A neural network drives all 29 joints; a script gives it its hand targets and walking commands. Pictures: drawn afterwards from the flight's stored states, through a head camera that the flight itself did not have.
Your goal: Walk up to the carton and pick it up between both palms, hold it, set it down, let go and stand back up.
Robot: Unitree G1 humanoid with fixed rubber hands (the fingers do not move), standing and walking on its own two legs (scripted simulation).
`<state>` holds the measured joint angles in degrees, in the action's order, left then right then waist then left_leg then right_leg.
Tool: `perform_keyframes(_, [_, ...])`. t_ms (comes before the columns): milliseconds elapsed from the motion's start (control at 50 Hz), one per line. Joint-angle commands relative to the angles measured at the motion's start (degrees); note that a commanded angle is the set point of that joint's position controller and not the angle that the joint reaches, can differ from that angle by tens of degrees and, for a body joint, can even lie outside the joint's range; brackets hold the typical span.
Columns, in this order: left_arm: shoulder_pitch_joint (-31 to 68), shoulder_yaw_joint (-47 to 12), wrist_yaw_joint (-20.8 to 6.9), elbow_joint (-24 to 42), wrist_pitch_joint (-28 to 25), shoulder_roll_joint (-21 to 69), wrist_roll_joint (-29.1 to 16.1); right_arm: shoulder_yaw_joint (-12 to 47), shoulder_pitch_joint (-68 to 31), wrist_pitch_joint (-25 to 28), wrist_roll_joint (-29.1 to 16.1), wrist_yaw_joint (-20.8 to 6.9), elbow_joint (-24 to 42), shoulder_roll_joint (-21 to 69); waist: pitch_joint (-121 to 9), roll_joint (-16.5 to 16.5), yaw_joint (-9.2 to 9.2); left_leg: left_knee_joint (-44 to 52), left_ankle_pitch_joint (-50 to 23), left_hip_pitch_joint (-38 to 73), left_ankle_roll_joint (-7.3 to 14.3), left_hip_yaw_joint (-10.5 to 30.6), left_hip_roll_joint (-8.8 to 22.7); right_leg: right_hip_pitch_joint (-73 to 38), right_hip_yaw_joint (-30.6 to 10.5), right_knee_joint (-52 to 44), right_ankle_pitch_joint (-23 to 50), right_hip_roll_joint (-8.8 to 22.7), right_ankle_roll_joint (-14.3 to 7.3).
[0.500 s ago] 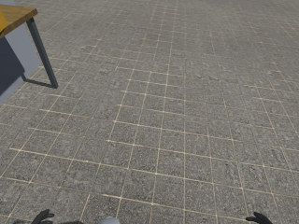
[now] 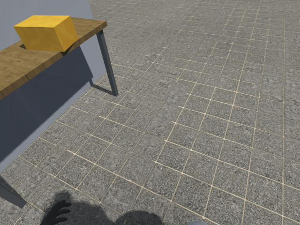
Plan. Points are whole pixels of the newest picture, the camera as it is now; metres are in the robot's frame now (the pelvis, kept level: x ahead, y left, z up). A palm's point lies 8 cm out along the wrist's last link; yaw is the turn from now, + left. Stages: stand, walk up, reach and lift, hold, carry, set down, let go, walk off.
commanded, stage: walk up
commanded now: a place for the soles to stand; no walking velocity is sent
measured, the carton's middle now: (48, 32) +1.15 +0.62 +0.05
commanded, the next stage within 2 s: none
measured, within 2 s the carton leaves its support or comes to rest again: neither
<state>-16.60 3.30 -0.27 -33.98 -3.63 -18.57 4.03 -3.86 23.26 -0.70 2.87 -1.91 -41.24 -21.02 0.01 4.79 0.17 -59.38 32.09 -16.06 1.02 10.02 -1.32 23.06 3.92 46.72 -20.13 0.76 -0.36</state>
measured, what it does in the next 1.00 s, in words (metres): walks ahead, turning left: left foot, then right foot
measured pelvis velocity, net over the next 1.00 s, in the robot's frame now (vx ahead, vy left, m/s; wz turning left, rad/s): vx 0.49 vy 0.06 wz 0.58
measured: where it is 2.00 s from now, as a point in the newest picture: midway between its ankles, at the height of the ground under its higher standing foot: (132, 147)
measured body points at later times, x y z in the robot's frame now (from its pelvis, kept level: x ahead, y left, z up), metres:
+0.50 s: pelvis +0.23 +0.06 +0.00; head +0.26 +0.11 +0.44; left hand +0.18 +0.33 -0.13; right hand +0.46 -0.15 -0.08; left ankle +0.28 +0.16 -0.70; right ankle +0.12 -0.12 -0.61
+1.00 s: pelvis +0.49 +0.06 +0.01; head +0.51 +0.06 +0.46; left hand +0.47 +0.36 -0.07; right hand +0.69 -0.14 -0.11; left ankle +0.31 +0.14 -0.63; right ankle +0.61 +0.01 -0.70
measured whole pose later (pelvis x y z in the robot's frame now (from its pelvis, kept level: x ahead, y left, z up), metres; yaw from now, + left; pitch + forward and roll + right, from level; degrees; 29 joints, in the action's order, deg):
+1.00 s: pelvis +0.49 +0.06 +0.01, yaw +33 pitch -2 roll +1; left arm -14.8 1.4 -0.9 -32.3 -2.8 -16.3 3.6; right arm -2.5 24.0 1.9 3.2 0.4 -37.0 -15.9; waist 4.0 0.0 -0.6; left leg -64.1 30.8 -16.2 0.3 6.9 -1.6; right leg 24.9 4.3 43.1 -15.2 3.2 -1.5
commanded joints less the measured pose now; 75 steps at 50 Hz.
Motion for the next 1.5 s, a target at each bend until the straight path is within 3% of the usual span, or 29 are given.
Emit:
perform_keyframes(0, [-1.1, 1.9, 1.2, 3.3, -1.4, -9.4, -1.0, -1.1, -4.3, -0.1, 1.8, -0.2, 7.0, -6.3, 14.8, -14.6, 1.25, -18.1, -11.5, -30.1, -1.8, -3.0, 8.5, -10.9, -38.0, -37.3, -13.4, 23.3, -9.6])
perform_keyframes(40, [-0.9, 1.1, 0.6, 1.8, -1.7, -6.9, -0.9, -0.5, -5.1, -0.2, -0.4, -1.3, 6.7, -4.2, 15.2, -11.8, 0.81, -10.9, -16.5, -23.6, -1.5, -2.2, 8.2, -7.0, -16.2, -33.2, 1.8, 15.9, -6.3])
perform_keyframes(80, [-1.8, 1.1, 0.1, 0.7, -1.9, -6.6, -0.8, 0.3, -6.0, -0.1, -1.1, -2.1, 7.3, -1.9, 13.6, -14.1, 0.45, -9.8, -20.2, -23.0, -1.4, -4.9, 6.4, -9.6, -7.6, -32.3, 10.6, 13.0, -6.1])
perform_keyframes(160, [-8.9, 1.3, -0.3, -0.3, -2.0, -8.0, -0.7, 1.4, -15.3, 0.5, -1.4, -2.8, 10.7, 0.2, 9.8, -14.0, 3.67, 7.5, -22.0, -25.3, -1.3, -11.7, 6.9, -20.5, -0.4, -30.7, 26.1, 14.3, -9.4])
perform_keyframes(240, [-8.5, 2.2, 0.6, 0.6, -0.7, -11.3, -0.8, 0.6, -17.3, 1.7, -0.4, -3.0, 11.4, 1.0, 3.8, -12.8, 4.48, 21.8, -25.1, -11.8, 1.3, -17.1, 5.3, -21.8, 6.3, -28.2, 24.6, 15.4, -10.2])
perform_keyframes(280, [-8.1, 2.2, 0.8, 0.9, -0.2, -12.2, -0.7, -0.8, -13.2, 1.9, 0.4, -2.3, 10.7, -0.3, 0.3, -11.0, 2.43, 22.7, -23.2, -3.6, 3.0, -17.2, 4.2, -20.3, 7.5, -22.9, 22.5, 17.1, -10.6])
perform_keyframes(320, [-9.0, 0.9, 0.8, 1.1, 0.6, -10.6, -0.8, -3.2, -0.6, 2.4, 1.1, -0.5, 7.3, -3.4, -6.4, -1.9, -3.84, 25.5, -19.9, 12.9, 5.4, -15.7, 0.6, -14.9, 12.2, -1.2, 25.1, 14.2, -8.9])
perform_keyframes(340, [-13.0, -0.3, 0.4, 1.5, 1.0, -8.2, -0.9, -4.5, 8.0, 2.8, 0.9, 0.7, 5.1, -6.6, -13.7, 4.2, -7.07, 23.0, -15.4, 28.1, 7.7, -8.8, 1.3, -5.8, 11.1, 13.0, 19.1, 10.9, -6.7])
perform_keyframes(360, [-15.3, -1.1, -0.2, 4.0, 1.2, -5.7, -1.2, -5.0, 11.2, 3.0, 0.6, 1.8, 5.2, -11.9, -17.0, 13.2, -7.57, 27.3, -7.1, 37.5, 12.8, 15.6, 13.8, 8.1, 8.3, 24.4, -2.9, 5.6, -3.7])
perform_keyframes(380, [-15.4, -0.2, -0.9, 6.1, 1.8, -8.2, -2.7, -5.7, 8.8, 2.5, -0.5, 2.6, 6.6, -15.1, -17.3, 12.6, -7.31, 38.2, 5.4, 41.4, 19.7, 40.4, 22.5, 19.2, 2.3, 30.4, -12.0, 0.1, -1.6])
perform_keyframes(400, [-10.7, 0.4, -1.3, 6.2, 2.4, -11.6, -2.5, -5.2, 6.6, 2.0, -1.8, 3.6, 6.1, -13.0, -15.5, 6.1, -8.25, 43.5, 13.5, 38.7, 20.9, 42.9, 24.3, 21.0, -3.6, 33.6, -9.4, 2.2, -1.5])
perform_keyframes(460, [-1.8, -0.1, -2.1, 6.8, 0.9, -8.5, -1.5, -2.5, 2.7, 2.3, -1.4, 5.2, 7.1, -7.3, -0.4, 0.4, -5.73, 42.3, -18.7, 20.3, 12.0, 24.0, 19.2, 19.9, -6.9, 32.2, -1.6, 5.8, -1.3])
perform_keyframes(500, [-2.6, 0.0, -2.4, 7.3, 0.8, -5.3, -1.0, -1.6, 0.2, 3.7, -1.3, 4.2, 5.9, -5.6, 6.6, -0.5, -2.23, 40.9, -35.6, 3.9, 10.5, 15.2, 16.2, 12.7, -6.9, 26.8, -1.2, 7.0, -0.4])
perform_keyframes(600, [-2.0, -0.3, -3.6, 5.8, 2.3, -3.4, -1.9, -1.0, -4.1, 5.7, -0.8, 2.8, 6.0, -4.5, 9.6, -0.3, 1.45, 45.8, -22.2, -10.3, 11.6, 8.7, 10.4, 7.9, -5.9, 15.0, 6.4, 5.9, 1.4])
perform_keyframes(780, [7.3, 0.4, -2.5, 7.7, 0.8, -3.3, -0.7, -2.1, 3.2, 5.4, -0.1, 2.2, 5.8, -5.1, 3.0, 1.2, -2.44, 36.7, -22.9, 3.2, 9.4, 9.3, 11.3, 1.8, -5.5, -10.4, 14.4, 4.3, 0.0])
perform_keyframes(840, [-5.5, 2.2, -1.2, 5.0, -0.4, -6.1, -0.2, -1.0, 3.3, 4.4, 0.4, 2.0, 7.1, -2.0, -1.6, -5.4, 3.98, 19.1, -21.8, -3.7, 5.8, 6.2, 7.7, -17.5, -5.7, -14.2, 8.7, 3.2, -2.1])
perform_keyframes(860, [-11.7, 2.6, -0.5, 3.5, -0.9, -9.4, 0.8, 0.5, 6.9, 4.5, 0.4, 1.7, 8.0, 2.2, -6.8, -14.6, 5.84, 2.4, -15.9, -9.5, 3.0, 0.6, 2.3, -26.4, -15.9, -16.7, -0.6, 11.4, -4.4])
perform_keyframes(880, [-11.8, 3.3, 0.1, 4.4, -0.7, -13.4, 0.8, 1.5, 11.0, 4.2, -0.3, 1.7, 9.4, 5.0, -7.4, -22.5, 4.07, -9.6, 2.7, -21.4, -0.3, -4.3, -4.4, -31.7, -38.4, -23.7, -5.2, 24.2, -8.0])
perform_keyframes(900, [-7.8, 4.1, 0.5, 4.5, 0.4, -15.2, -0.5, 0.5, 10.9, 3.2, 0.1, 2.6, 9.7, 0.8, -5.9, -20.6, 2.38, -15.7, 2.4, -25.2, -0.8, -5.3, -1.5, -29.6, -49.6, -31.7, -14.9, 28.5, -12.8])
perform_keyframes(920, [-5.4, 3.5, 0.7, 5.0, 0.8, -13.2, -1.3, -0.2, 8.6, 2.6, 0.8, 3.0, 9.6, -1.7, -2.6, -18.7, 1.98, -18.6, -1.2, -25.5, -0.8, -5.1, 1.3, -25.3, -49.9, -34.4, -17.1, 28.0, -12.9])
perform_keyframes(980, [-5.5, 1.4, 0.3, 4.2, 0.7, -6.9, -1.3, -0.8, 0.6, 2.2, -0.5, 2.5, 8.4, -2.0, 4.9, -11.4, 3.31, -14.3, -11.4, -19.2, -0.8, -1.8, 4.1, -13.7, -21.8, -30.3, 10.1, 19.0, -6.1])
perform_keyframes(1020, [-4.3, 0.8, -0.3, 2.8, 0.6, -5.6, -1.4, -0.7, 1.5, 2.0, -1.0, 2.0, 8.4, 0.4, 5.7, -12.1, 1.19, -10.8, -13.1, -15.7, -0.7, -2.0, 3.7, -9.3, -11.7, -29.4, 13.9, 15.2, -5.5])
perform_keyframes(1260, [-9.4, 1.2, -0.3, 0.8, 1.7, -9.3, -1.3, 0.0, -10.6, 2.8, -0.8, 0.7, 11.8, 2.7, 5.7, -13.0, 4.66, 16.9, -17.0, -12.0, 0.0, -12.5, 4.1, -15.0, 0.6, -26.4, 17.5, 17.7, -10.3])
perform_keyframes(1340, [-8.1, 0.1, -0.4, 1.0, 3.0, -9.6, -1.4, -1.9, -3.1, 3.6, -0.4, 1.8, 10.5, 1.0, 3.4, -6.8, -0.32, 24.1, -19.8, 4.3, 3.4, -14.7, 1.0, -7.4, 4.6, -14.7, 12.4, 16.7, -9.0])
perform_keyframes(1360, [-9.3, -0.9, -0.6, 1.0, 3.2, -7.3, -1.3, -2.8, 3.5, 3.9, -0.1, 2.6, 8.5, -1.2, -0.4, -0.8, -3.24, 25.6, -18.7, 12.6, 4.5, -11.8, 0.3, -4.2, 8.2, -1.8, 13.4, 12.9, -7.2])
perform_keyframes(1380, [-11.3, -1.8, -1.0, 2.1, 3.1, -5.0, -1.0, -4.0, 10.0, 3.9, 0.6, 3.7, 7.7, -5.8, -6.3, 6.6, -6.37, 29.2, -7.8, 22.9, 9.2, 7.0, 10.5, 5.2, 9.6, 15.2, 6.6, 7.9, -4.0])
perform_keyframes(1400, [-12.5, -1.4, -1.4, 3.9, 3.7, -4.9, -1.2, -4.4, 10.5, 3.5, 0.6, 4.7, 8.8, -10.1, -6.2, 11.5, -5.53, 37.6, -2.2, 26.7, 15.5, 34.0, 23.0, 16.4, 4.6, 24.1, -13.3, 1.7, -1.0])
perform_keyframes(1420, [-10.1, 0.1, -1.4, 4.1, 5.2, -9.8, -1.1, -4.7, 9.4, 2.7, -0.7, 5.7, 8.1, -9.9, -5.3, 5.8, -6.27, 42.0, 6.3, 24.2, 19.7, 40.2, 26.6, 18.6, -1.1, 28.8, -14.6, 3.3, -0.4])
perform_keyframes(1480, [-3.1, 0.4, -1.4, 4.3, 5.3, -8.7, -0.1, -2.8, 4.7, 3.2, -0.9, 6.5, 9.8, -5.7, 3.1, 2.1, -5.22, 41.5, -11.8, 15.2, 15.6, 27.1, 22.6, 19.8, -4.8, 32.5, -8.5, 5.1, 0.7])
